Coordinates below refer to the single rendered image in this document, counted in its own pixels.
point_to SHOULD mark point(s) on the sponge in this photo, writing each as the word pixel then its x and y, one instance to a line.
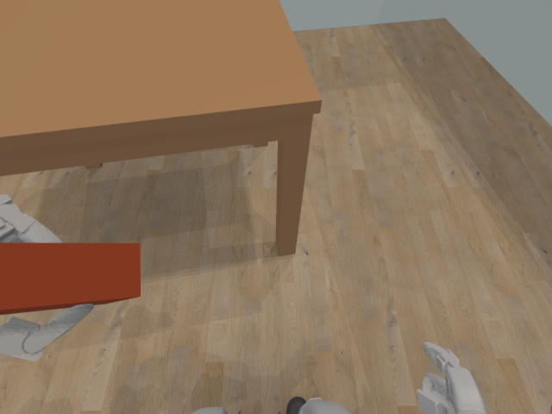
pixel 49 276

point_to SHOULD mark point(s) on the table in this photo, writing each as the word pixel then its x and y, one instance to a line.
pixel 86 82

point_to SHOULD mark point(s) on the right robot hand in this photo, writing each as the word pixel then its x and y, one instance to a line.
pixel 458 392

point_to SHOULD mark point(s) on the right robot foot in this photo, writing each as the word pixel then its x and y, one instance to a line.
pixel 295 405

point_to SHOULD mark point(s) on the left robot hand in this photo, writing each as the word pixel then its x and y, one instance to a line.
pixel 20 338

